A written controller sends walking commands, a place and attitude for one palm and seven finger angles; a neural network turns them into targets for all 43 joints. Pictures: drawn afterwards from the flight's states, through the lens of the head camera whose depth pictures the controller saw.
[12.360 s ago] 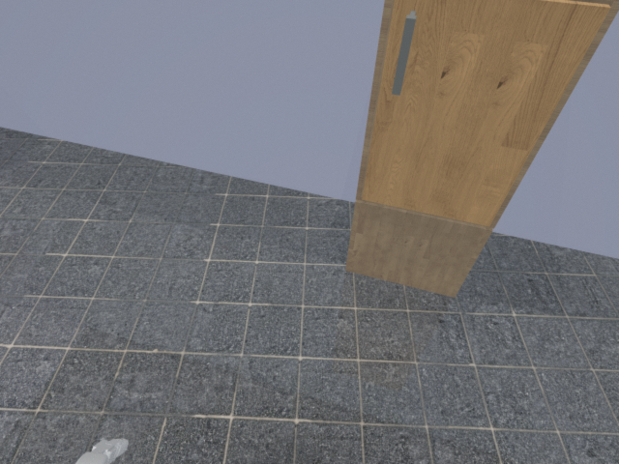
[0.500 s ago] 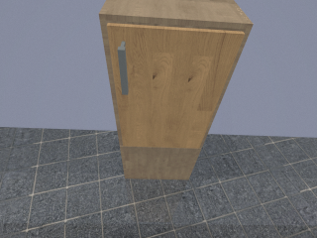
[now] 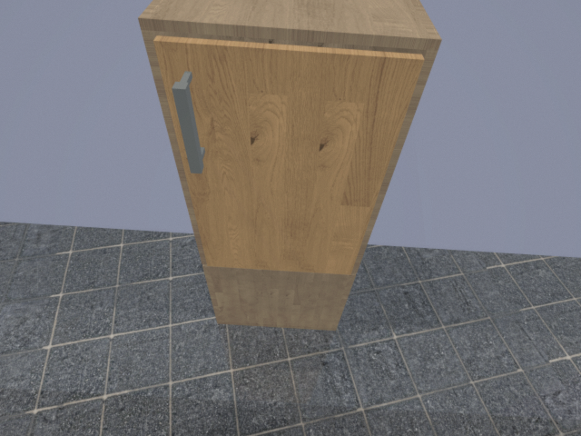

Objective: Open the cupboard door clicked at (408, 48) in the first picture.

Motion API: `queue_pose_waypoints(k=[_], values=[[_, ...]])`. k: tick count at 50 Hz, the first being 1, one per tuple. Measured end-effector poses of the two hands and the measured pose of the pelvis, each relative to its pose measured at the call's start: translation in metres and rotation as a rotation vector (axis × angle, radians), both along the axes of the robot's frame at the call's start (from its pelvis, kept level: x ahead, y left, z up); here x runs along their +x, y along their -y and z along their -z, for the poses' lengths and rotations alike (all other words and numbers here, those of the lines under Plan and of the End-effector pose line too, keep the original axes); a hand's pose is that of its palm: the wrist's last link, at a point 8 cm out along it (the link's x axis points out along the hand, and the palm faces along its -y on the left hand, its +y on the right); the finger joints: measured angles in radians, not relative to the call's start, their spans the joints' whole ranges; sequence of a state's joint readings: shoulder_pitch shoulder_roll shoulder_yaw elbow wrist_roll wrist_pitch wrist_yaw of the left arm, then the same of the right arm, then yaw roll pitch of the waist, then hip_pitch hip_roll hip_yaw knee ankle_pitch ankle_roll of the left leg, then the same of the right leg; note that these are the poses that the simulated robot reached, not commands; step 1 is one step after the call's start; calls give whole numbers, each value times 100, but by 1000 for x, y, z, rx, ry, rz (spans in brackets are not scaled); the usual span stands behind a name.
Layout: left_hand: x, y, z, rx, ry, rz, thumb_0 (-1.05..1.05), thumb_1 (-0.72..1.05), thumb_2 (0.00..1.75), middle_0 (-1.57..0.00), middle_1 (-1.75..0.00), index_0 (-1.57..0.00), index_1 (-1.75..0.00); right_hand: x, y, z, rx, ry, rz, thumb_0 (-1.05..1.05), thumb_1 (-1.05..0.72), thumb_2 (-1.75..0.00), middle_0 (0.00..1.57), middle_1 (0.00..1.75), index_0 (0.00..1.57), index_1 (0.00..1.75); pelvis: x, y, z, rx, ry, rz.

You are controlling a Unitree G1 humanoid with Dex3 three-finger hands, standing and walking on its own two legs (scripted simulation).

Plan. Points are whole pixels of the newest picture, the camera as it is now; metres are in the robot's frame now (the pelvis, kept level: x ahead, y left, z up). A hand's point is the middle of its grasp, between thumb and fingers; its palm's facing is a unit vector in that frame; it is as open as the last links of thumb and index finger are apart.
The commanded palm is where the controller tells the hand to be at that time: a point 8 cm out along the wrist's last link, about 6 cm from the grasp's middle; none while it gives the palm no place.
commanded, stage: come to a stop and stand still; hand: left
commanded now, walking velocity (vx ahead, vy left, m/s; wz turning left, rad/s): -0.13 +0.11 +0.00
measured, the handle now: (192, 125) +0.54 +0.21 +0.13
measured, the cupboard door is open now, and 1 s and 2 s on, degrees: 0 0 0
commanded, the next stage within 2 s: look again from close up in 0.80 s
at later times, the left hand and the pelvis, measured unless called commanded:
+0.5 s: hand out of the picture +0.01 +0.19 -0.18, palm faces -0.01 -0.98 -0.21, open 7.4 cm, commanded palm none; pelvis +0.00 +0.02 +0.00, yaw +0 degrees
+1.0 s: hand out of the picture +0.04 +0.21 -0.17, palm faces -0.01 -0.98 -0.19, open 7.4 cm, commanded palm none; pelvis +0.01 +0.03 +0.00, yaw +0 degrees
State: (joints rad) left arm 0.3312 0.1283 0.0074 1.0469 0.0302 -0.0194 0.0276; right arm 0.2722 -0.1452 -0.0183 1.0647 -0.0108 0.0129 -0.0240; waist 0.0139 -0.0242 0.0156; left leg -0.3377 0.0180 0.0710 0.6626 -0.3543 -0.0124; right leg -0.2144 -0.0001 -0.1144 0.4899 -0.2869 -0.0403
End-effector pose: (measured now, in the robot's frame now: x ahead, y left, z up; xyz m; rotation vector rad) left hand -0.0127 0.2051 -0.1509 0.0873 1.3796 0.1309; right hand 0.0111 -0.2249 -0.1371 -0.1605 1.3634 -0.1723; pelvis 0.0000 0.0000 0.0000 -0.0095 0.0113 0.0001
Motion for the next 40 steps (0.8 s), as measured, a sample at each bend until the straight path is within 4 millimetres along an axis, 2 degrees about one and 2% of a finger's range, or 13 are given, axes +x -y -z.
queue_pose_waypoints(k=[8,12,17,26,33,40], values=[[8,-25,8,30,-11,-23,0,91,90,-20,-30,-20,-30,40,-10,-2,-24,84,-39,1,-93,-90,20,30,20,30,2,-11,5,19,14,7],[14,-35,2,62,5,-6,0,91,90,-20,-30,-20,-30,49,-15,2,-5,124,-49,0,-93,-90,20,30,20,30,-3,-13,5,29,16,12],[16,-37,-9,81,30,12,0,91,90,-20,-30,-19,-30,54,-17,3,23,151,-43,0,-93,-90,20,30,20,30,-5,-14,2,17,12,10],[25,-38,-6,69,61,62,0,91,90,-20,-30,-20,-30,32,-13,2,14,136,-32,-1,-93,-90,20,30,20,30,-3,-19,4,-1,16,6],[45,-48,-12,79,105,71,0,91,90,-20,-30,-20,-30,6,-22,7,24,63,-27,0,-92,-90,20,30,20,30,2,-26,3,2,20,4],[55,-54,-13,84,105,74,0,91,90,-20,-30,-20,-30,-4,-30,6,33,18,-24,0,-91,-90,20,30,20,30,6,-29,0,7,19,5]])
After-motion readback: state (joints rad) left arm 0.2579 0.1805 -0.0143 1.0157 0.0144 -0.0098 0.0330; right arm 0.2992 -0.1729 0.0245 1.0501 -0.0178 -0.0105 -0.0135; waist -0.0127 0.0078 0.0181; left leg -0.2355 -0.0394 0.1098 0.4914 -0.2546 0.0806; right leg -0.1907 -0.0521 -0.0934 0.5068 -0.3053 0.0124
